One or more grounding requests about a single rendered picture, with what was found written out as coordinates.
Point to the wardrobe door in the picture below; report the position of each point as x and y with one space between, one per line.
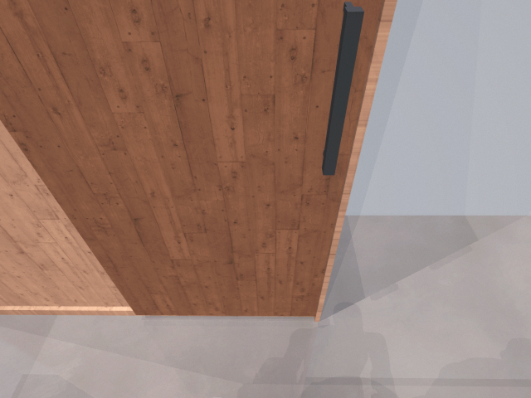
44 261
184 140

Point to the handle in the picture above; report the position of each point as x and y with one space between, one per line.
348 47

